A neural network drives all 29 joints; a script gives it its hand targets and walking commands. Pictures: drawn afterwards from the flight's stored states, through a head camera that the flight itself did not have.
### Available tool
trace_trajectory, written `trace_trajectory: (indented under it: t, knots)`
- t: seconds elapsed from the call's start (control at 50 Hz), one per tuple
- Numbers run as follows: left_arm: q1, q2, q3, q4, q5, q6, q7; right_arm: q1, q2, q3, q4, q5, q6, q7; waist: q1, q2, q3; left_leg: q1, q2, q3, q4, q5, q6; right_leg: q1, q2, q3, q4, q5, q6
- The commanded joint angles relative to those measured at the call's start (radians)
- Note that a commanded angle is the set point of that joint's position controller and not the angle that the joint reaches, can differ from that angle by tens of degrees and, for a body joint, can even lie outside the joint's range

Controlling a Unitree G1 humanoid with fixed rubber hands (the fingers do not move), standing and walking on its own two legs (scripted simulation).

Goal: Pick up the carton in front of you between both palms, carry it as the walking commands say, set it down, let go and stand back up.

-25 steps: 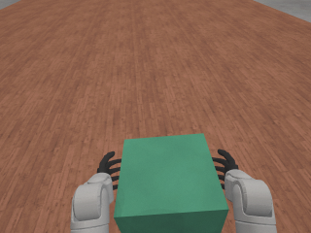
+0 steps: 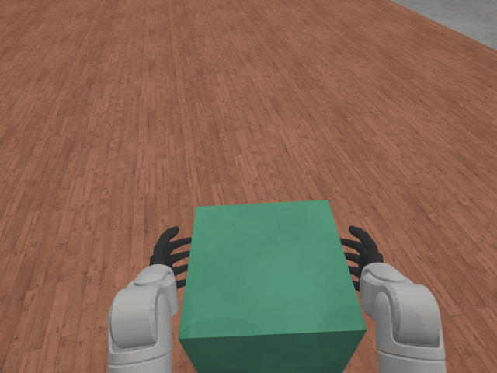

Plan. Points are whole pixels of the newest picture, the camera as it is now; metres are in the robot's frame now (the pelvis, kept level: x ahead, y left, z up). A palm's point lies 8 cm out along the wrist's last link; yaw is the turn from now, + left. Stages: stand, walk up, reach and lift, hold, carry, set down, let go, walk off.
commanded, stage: carry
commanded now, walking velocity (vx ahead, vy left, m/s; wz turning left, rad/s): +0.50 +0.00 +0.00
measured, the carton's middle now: (266, 300) +0.27 -0.01 +0.00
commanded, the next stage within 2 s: none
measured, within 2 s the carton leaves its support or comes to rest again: neither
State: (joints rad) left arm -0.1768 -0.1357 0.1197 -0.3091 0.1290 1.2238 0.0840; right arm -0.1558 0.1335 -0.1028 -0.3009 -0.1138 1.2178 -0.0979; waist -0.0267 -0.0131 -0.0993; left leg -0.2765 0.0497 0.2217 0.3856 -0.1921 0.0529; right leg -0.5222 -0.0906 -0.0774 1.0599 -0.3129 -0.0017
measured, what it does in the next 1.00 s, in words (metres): walks ahead: right foot, then left foot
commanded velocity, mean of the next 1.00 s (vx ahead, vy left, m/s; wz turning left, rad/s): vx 0.07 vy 0.00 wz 0.00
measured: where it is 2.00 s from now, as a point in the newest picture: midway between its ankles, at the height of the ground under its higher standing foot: outside the picture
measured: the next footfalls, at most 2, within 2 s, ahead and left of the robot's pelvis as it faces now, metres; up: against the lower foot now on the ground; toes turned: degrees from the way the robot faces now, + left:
right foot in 0.26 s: +0.36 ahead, -0.13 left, +0.00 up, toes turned +1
left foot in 0.58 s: +0.40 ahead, +0.09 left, +0.00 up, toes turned -12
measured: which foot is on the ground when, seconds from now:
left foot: down 0.00-0.28, up 0.30-0.56, down 0.58-1.00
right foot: up 0.00-0.24, down 0.26-1.00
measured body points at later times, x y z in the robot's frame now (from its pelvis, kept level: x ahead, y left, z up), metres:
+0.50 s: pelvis +0.28 -0.05 +0.00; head +0.32 -0.07 +0.45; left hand +0.55 +0.12 +0.06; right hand +0.57 -0.18 +0.04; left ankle +0.29 +0.08 -0.72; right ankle +0.32 -0.12 -0.75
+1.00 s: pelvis +0.39 -0.02 -0.01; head +0.37 -0.02 +0.44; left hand +0.67 +0.14 +0.05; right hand +0.67 -0.17 +0.05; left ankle +0.36 +0.08 -0.75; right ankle +0.32 -0.12 -0.75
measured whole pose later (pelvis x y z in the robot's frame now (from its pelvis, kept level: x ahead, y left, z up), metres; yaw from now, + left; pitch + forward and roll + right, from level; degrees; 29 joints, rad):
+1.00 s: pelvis +0.39 -0.02 -0.01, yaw +1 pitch +4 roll +0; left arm -0.17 -0.13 0.12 -0.19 0.15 1.14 0.06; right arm -0.16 0.13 -0.11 -0.20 -0.14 1.15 -0.08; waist 0.00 0.00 -0.14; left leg -0.29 0.06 0.18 0.56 -0.32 0.01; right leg -0.21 -0.07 -0.19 0.53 -0.38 0.00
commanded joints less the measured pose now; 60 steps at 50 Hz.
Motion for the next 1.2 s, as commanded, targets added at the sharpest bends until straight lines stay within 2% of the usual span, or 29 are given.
trace_trajectory:
  t: [0.0,0.06,0.14,0.18,0.2,0.22,0.24,0.26,0.28,0.3,0.32,0.34,0.36,0.38,0.44,0.48,0.52,0.54,0.56,0.58,0.6,0.62,0.68,0.76,0.84,0.94,1.06,1.18]
  knots:
    - [-0.453,-0.947,-0.737,-0.079,-0.41,-0.023,-0.239,-0.53,0.938,0.719,-0.137,0.459,-0.021,0.278,0.014,0.147,-0.244,0.304,0.255,-0.247,-0.218,0.104,0.078,-0.123,-0.031,-0.001,-0.137,0.09,0.015]
    - [-0.414,-0.917,-0.734,-0.084,-0.397,-0.014,-0.228,-0.484,0.898,0.71,-0.134,0.448,-0.012,0.278,0.012,0.157,-0.196,0.324,0.211,-0.159,-0.212,0.198,0.07,-0.113,-0.015,-0.049,-0.342,0.172,0.027]
    - [-0.379,-0.885,-0.73,-0.053,-0.397,0.003,-0.238,-0.421,0.866,0.692,-0.081,0.41,0.0,0.275,0.003,0.171,-0.132,0.346,0.196,-0.098,-0.189,0.311,0.046,-0.048,0.019,-0.114,-0.517,0.262,0.009]
    - [-0.385,-0.879,-0.726,-0.04,-0.405,0.008,-0.248,-0.421,0.866,0.69,-0.064,0.398,0.002,0.274,0.006,0.177,-0.108,0.354,0.187,-0.059,-0.11,0.464,0.015,0.02,0.041,-0.141,-0.576,0.304,-0.001]
    - [-0.378,-0.88,-0.723,-0.029,-0.408,0.008,-0.254,-0.425,0.868,0.69,-0.06,0.396,0.002,0.273,0.019,0.166,-0.125,0.326,0.168,-0.018,-0.014,0.551,-0.012,0.131,0.07,-0.175,-0.623,0.342,-0.004]
    - [-0.367,-0.88,-0.717,-0.016,-0.406,0.006,-0.258,-0.426,0.87,0.693,-0.058,0.392,0.001,0.272,0.031,0.129,-0.161,0.269,0.125,0.027,0.12,0.586,-0.048,0.292,0.104,-0.21,-0.673,0.382,-0.004]
    - [-0.371,-0.881,-0.713,-0.01,-0.406,0.004,-0.264,-0.427,0.863,0.694,-0.055,0.387,0.0,0.272,0.041,0.083,-0.216,0.146,0.092,0.03,0.272,0.424,-0.086,0.485,0.03,-0.138,-0.673,0.469,-0.005]
    - [-0.362,-0.873,-0.701,0.015,-0.397,0.0,-0.269,-0.462,0.871,0.712,-0.063,0.398,0.004,0.271,0.056,-0.138,-0.332,-0.071,0.026,-0.002,0.531,0.053,-0.129,0.733,-0.228,0.181,-0.63,0.75,-0.106]
    - [-0.348,-0.881,-0.69,0.035,-0.4,-0.013,-0.27,-0.458,0.885,0.719,-0.065,0.408,0.004,0.272,0.06,-0.292,-0.379,-0.253,-0.066,-0.061,0.735,-0.336,-0.137,0.841,-0.337,0.388,-0.697,0.866,-0.23]
    - [-0.348,-0.915,-0.697,0.016,-0.416,-0.023,-0.273,-0.465,0.91,0.731,-0.064,0.409,-0.008,0.274,0.047,-0.22,-0.373,-0.283,-0.026,-0.159,0.824,-0.383,-0.114,0.788,-0.343,0.346,-0.716,0.906,-0.237]
    - [-0.369,-0.954,-0.708,-0.001,-0.427,-0.036,-0.276,-0.485,0.94,0.737,-0.075,0.414,-0.022,0.275,0.048,-0.168,-0.373,-0.283,0.006,-0.196,0.804,-0.361,-0.089,0.743,-0.311,0.266,-0.711,0.899,-0.213]
    - [-0.387,-0.989,-0.716,-0.017,-0.434,-0.048,-0.28,-0.504,0.965,0.747,-0.09,0.419,-0.036,0.274,0.042,-0.107,-0.349,-0.263,0.039,-0.208,0.704,-0.318,-0.078,0.675,-0.278,0.184,-0.719,0.884,-0.174]
    - [-0.401,-1.011,-0.723,-0.028,-0.44,-0.059,-0.282,-0.511,0.992,0.757,-0.098,0.425,-0.047,0.27,0.032,-0.091,-0.336,-0.213,0.062,-0.217,0.545,-0.278,-0.076,0.614,-0.243,0.115,-0.737,0.822,-0.127]
    - [-0.405,-1.018,-0.726,-0.041,-0.445,-0.067,-0.282,-0.504,1.008,0.762,-0.102,0.427,-0.057,0.265,0.03,-0.102,-0.339,-0.146,0.04,-0.183,0.442,-0.257,-0.081,0.574,-0.216,0.065,-0.751,0.778,-0.112]
    - [-0.347,-1.001,-0.734,-0.061,-0.444,-0.079,-0.286,-0.42,1.006,0.767,-0.111,0.409,-0.079,0.25,0.033,-0.124,-0.36,-0.042,0.006,-0.129,0.229,-0.199,-0.086,0.548,-0.204,0.001,-0.745,0.749,-0.134]
    - [-0.318,-0.977,-0.736,-0.076,-0.44,-0.081,-0.287,-0.396,0.988,0.766,-0.129,0.4,-0.083,0.245,0.037,-0.135,-0.368,-0.002,0.005,-0.094,0.133,-0.062,-0.085,0.544,-0.187,-0.04,-0.706,0.746,-0.124]
    - [-0.326,-0.95,-0.737,-0.096,-0.437,-0.079,-0.285,-0.399,0.966,0.763,-0.157,0.401,-0.077,0.246,0.028,-0.112,-0.349,0.101,0.019,-0.065,-0.024,0.176,-0.089,0.472,-0.143,-0.081,-0.664,0.594,-0.075]
    - [-0.337,-0.935,-0.737,-0.103,-0.433,-0.075,-0.282,-0.416,0.947,0.76,-0.175,0.406,-0.069,0.248,0.03,-0.099,-0.334,0.156,0.057,-0.08,-0.043,0.246,-0.089,0.415,-0.13,-0.077,-0.653,0.476,-0.046]
    - [-0.331,-0.915,-0.731,-0.093,-0.424,-0.068,-0.278,-0.428,0.921,0.751,-0.181,0.408,-0.055,0.251,0.035,-0.063,-0.329,0.22,0.134,-0.134,-0.019,0.333,-0.082,0.343,-0.12,-0.075,-0.632,0.334,-0.021]
    - [-0.343,-0.895,-0.735,-0.105,-0.422,-0.055,-0.274,-0.434,0.895,0.741,-0.161,0.404,-0.045,0.255,0.042,0.004,-0.316,0.195,0.184,-0.17,0.05,0.424,-0.059,0.335,-0.08,-0.06,-0.642,0.24,-0.001]
    - [-0.375,-0.877,-0.738,-0.117,-0.426,-0.039,-0.272,-0.433,0.887,0.729,-0.136,0.4,-0.038,0.258,0.036,0.06,-0.277,0.138,0.178,-0.169,0.063,0.411,-0.045,0.363,-0.078,-0.049,-0.644,0.245,0.005]
    - [-0.388,-0.862,-0.735,-0.104,-0.427,-0.024,-0.269,-0.418,0.877,0.715,-0.106,0.396,-0.027,0.26,0.033,0.087,-0.245,0.104,0.166,-0.165,0.062,0.41,-0.043,0.369,-0.087,-0.046,-0.624,0.282,0.008]
    - [-0.376,-0.833,-0.722,-0.033,-0.413,0.006,-0.263,-0.385,0.85,0.681,-0.027,0.385,0.0,0.264,0.03,0.075,-0.233,0.117,0.154,-0.156,0.097,0.561,-0.043,0.37,-0.091,-0.04,-0.57,0.459,0.018]
    - [-0.403,-0.866,-0.712,0.03,-0.404,0.008,-0.267,-0.431,0.878,0.676,0.022,0.387,0.002,0.272,0.029,0.054,-0.259,0.149,0.145,-0.146,0.138,0.671,-0.042,0.372,-0.077,-0.047,-0.545,0.528,0.027]
    - [-0.445,-0.915,-0.722,0.048,-0.405,-0.02,-0.272,-0.494,0.923,0.701,0.018,0.396,-0.025,0.275,0.028,0.031,-0.278,0.144,0.136,-0.139,0.158,0.638,-0.041,0.392,-0.075,-0.045,-0.539,0.55,0.025]
    - [-0.424,-0.928,-0.721,0.085,-0.376,-0.084,-0.275,-0.49,0.936,0.719,0.037,0.374,-0.086,0.276,0.028,0.004,-0.299,0.134,0.125,-0.133,0.177,0.552,-0.04,0.414,-0.082,-0.039,-0.528,0.587,0.013]
    - [-0.407,-0.909,-0.707,0.103,-0.335,-0.175,-0.275,-0.471,0.909,0.705,0.06,0.334,-0.175,0.279,0.026,0.011,-0.288,0.129,0.126,-0.135,0.17,0.479,-0.038,0.398,-0.083,-0.033,-0.538,0.513,0.007]
    - [-0.379,-0.854,-0.642,0.173,-0.263,-0.265,-0.272,-0.437,0.853,0.634,0.141,0.259,-0.267,0.277,0.023,0.015,-0.255,0.116,0.125,-0.138,0.141,0.397,-0.037,0.384,-0.084,-0.026,-0.566,0.432,0.004]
